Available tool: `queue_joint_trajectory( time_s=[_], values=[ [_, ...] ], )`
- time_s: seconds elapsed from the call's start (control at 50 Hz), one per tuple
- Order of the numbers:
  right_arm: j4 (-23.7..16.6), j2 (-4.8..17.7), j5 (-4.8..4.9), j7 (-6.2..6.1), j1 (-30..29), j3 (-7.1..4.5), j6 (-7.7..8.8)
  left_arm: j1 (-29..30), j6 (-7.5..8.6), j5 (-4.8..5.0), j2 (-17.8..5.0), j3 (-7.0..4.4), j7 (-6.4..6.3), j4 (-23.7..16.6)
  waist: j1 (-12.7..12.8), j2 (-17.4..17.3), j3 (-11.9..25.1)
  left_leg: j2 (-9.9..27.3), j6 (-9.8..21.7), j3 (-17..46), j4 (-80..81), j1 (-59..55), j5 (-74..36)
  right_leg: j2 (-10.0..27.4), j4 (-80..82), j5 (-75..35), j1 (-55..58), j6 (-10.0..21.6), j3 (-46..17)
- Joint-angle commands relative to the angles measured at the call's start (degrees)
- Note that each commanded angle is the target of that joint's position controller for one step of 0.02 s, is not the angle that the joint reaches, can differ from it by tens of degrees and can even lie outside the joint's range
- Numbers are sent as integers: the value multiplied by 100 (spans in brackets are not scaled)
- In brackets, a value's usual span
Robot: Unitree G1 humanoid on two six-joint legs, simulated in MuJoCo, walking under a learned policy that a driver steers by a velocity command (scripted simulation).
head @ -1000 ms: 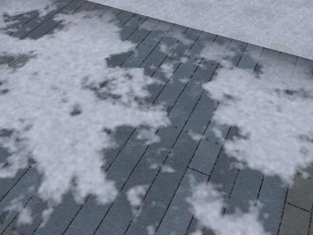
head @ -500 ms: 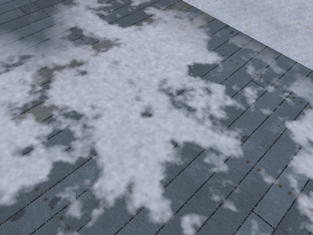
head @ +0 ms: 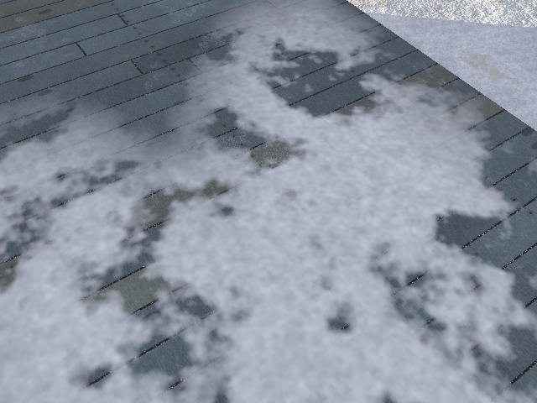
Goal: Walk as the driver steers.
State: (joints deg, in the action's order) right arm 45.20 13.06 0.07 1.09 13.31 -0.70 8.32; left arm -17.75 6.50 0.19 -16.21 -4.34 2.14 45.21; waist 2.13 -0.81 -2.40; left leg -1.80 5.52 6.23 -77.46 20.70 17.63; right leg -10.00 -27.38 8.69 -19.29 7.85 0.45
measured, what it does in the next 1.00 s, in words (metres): walks ahead, turning right: left foot, then right foot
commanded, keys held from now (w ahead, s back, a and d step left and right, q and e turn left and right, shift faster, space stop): w+e+shift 0.72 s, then e+shift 0.04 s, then q+shift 0.24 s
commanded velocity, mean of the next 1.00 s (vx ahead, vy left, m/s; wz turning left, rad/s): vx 0.88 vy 0.00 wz -0.70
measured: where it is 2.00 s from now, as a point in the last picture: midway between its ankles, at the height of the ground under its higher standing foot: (415, 249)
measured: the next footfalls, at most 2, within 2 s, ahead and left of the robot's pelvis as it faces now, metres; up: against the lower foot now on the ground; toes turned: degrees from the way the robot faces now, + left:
left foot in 0.28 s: +0.49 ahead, +0.15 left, +0.00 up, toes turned -21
right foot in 0.74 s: +0.74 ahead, -0.28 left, +0.00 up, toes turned -46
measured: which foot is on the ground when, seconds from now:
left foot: up 0.00-0.26, down 0.28-0.72, up 0.74-1.00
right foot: down 0.00-0.30, up 0.32-0.72, down 0.74-1.00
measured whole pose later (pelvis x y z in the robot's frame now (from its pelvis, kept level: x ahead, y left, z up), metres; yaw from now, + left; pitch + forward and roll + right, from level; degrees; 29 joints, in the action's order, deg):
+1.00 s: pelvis +0.74 -0.22 +0.01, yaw -44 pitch +0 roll +0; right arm 40.3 17.6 1.4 -0.9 9.0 -1.8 4.4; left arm -15.0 5.3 -1.3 -14.3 -1.7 1.6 41.9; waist 1.4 -2.3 -4.7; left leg 6.2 -2.1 4.6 -60.9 39.8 11.2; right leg -5.9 -22.0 11.6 -10.6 7.3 4.7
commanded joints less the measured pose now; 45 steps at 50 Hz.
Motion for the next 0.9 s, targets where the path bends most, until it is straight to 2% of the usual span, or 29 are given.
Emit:
queue_joint_trajectory(
  time_s=[0.02,0.06,0.12,0.16,0.22,0.24,0.26,0.28,0.3,0.32,0.34,0.36,0.38,0.4,0.42,0.46,0.54,0.62,0.68,0.7,0.72,0.74,0.76,0.78,0.8,0.82,0.84,0.88,0.9],
  values=[
    [-743,479,-101,-19,-203,-80,204,-83,93,40,-269,6,9,-354,-413,-248,148,525,-125,317,716,1812,-62,1507,1764,851,1253,1147,-3171],
    [-929,435,-141,-83,-413,-47,166,-186,74,155,-249,41,-62,-308,-515,-156,-179,627,-384,104,1470,1715,-100,1430,1840,508,459,1157,-2890],
    [-1384,232,-198,-85,-1536,73,202,-285,38,204,-443,-22,-214,-357,-150,61,-498,354,-631,-338,3483,515,-1730,951,1902,40,-913,831,-2176],
    [-1545,256,-107,-83,-1801,18,192,-612,-1,250,-561,-72,-213,-279,82,322,-293,64,-755,-366,4122,-537,-2708,942,1803,212,-1246,585,-2258],
    [-1693,686,135,-166,-1905,-204,148,-874,-55,358,-426,-56,-232,-201,113,569,-120,19,-813,-24,4905,-644,-2317,1089,1167,356,-82,351,-2708],
    [-1682,838,169,-188,-1750,-300,169,-898,-95,334,-408,-61,-238,-187,-10,597,21,-26,-737,-35,5026,-760,-1915,1125,701,-262,330,256,-2757],
    [-1624,1018,179,-208,-1249,-422,199,-821,-132,293,-449,-73,-228,-206,-357,617,362,-13,-587,-91,5103,-1218,-1553,1031,-121,-1294,612,89,-2624],
    [-1461,1183,192,-242,-98,-520,199,-550,-168,160,-439,-53,-195,-355,-977,643,1154,433,-317,122,4759,-2550,-1271,924,-1495,-1681,207,-105,-2387],
    [-1269,1602,177,-314,1395,-621,101,-555,-169,-82,53,106,-185,-574,-1393,-127,2334,1590,40,1366,4534,-4355,-3,629,-3517,-228,-749,-208,-1836],
    [-1020,1864,34,-167,1464,-635,79,-1435,-98,400,438,310,-171,-801,-735,-3016,3118,3005,1030,4901,5758,-5533,2321,449,-5278,2193,-2582,-369,-1313],
    [-1178,1180,-2,-159,1088,-550,7,-1150,-168,527,-44,249,-271,-629,-913,-2065,2116,2676,777,4855,6118,-4870,3420,1045,-5862,1737,-3356,-358,-1141],
    [-1106,848,27,-190,919,-478,-56,-403,-211,382,-286,197,-273,-745,-1024,-1220,1221,2415,521,3665,6071,-4142,2449,1183,-5940,1328,-3589,-352,-874],
    [-982,816,-31,-178,762,-451,-102,46,-251,239,-252,187,-251,-844,-897,-166,655,2213,445,2702,6097,-3227,1005,1421,-5750,1077,-3335,-365,-733],
    [-881,731,-113,-156,560,-430,-112,317,-267,120,-194,158,-212,-979,-718,1,366,1998,431,2108,6187,-2535,248,1608,-5452,890,-3085,-341,-741],
    [-768,615,-147,-136,368,-398,-104,312,-335,183,-74,152,-150,-1056,-488,-172,159,1855,375,1573,6297,-2007,-108,1798,-5312,905,-2839,-339,-772],
    [-590,426,-9,-65,136,-370,-85,402,-482,291,93,188,-93,-1203,-283,-346,-43,1721,274,734,6512,-1563,-656,1995,-5138,935,-2870,-359,-698],
    [-429,849,-20,-110,-187,-456,-39,738,-493,156,-42,225,-5,-1428,-61,-174,-381,1561,194,-600,6870,-1084,-1635,2061,-4219,-384,-2870,-532,-580],
    [-205,1278,-17,-159,343,-505,-54,1754,-393,130,-184,223,187,-1647,-471,265,-672,1398,-104,-1530,7017,-1575,-2258,1735,-2416,-1487,-2418,-321,193],
    [-153,1767,-69,-190,604,-567,-184,1826,-346,216,-530,91,272,-1747,-246,-285,-302,1461,-281,-1907,6136,-2324,-6256,1000,-1864,-894,-1425,-18,959],
    [-171,1940,-70,-223,592,-601,-262,1425,-369,253,-712,-5,264,-1709,86,-592,0,1569,-276,-1931,5384,-2512,-7635,768,-1923,-431,-937,89,1087],
    [-254,2032,-66,-238,451,-625,-327,481,-414,279,-1013,-169,243,-1509,628,-804,497,1655,-211,-1900,4161,-2263,-8417,566,-1985,-60,194,256,1110],
    [-448,1950,14,-244,104,-602,-321,-1116,-461,220,-1463,-418,179,-1054,1394,-544,1084,1445,-326,-1804,2237,-1148,-7814,541,-1257,-648,2332,579,680],
    [-539,1013,-111,-195,389,-349,-197,-1254,-516,235,-1645,-413,50,-803,869,1023,933,426,-609,-1555,-125,701,-256,1281,-1101,-1413,3675,821,-771],
    [-956,714,47,-120,1280,-121,53,-661,-383,-66,-1947,-354,41,-1288,-1,2231,2520,-288,-675,-302,-1981,2336,1847,2827,-27,-934,5178,2231,-4459],
    [-908,1424,206,-98,544,-232,194,-615,-331,-110,-1333,-276,42,-1385,547,828,2756,133,-494,308,-1570,2398,1013,2913,788,-401,4717,1781,-4690],
    [-879,1366,351,-131,335,-225,163,-423,-264,-92,-1160,-202,47,-1224,273,185,1756,345,-458,100,-1027,2224,681,2846,918,-962,3564,1505,-3909],
    [-783,1265,256,-219,264,-205,67,133,-192,-41,-992,-129,67,-1249,-69,-638,1045,649,-570,-42,-633,1908,473,2704,839,-1953,2319,1248,-3124],
    [-535,1261,216,-225,642,-261,-240,582,-91,-140,-688,2,49,-1191,-429,-371,673,1017,-657,-20,-94,988,371,2472,865,-3132,802,1000,-1934],
    [-458,1148,207,-223,764,-266,-356,625,-46,-109,-611,28,44,-1047,-526,-182,558,1066,-688,-46,328,769,301,2324,1015,-3271,413,883,-1452]
  ],
)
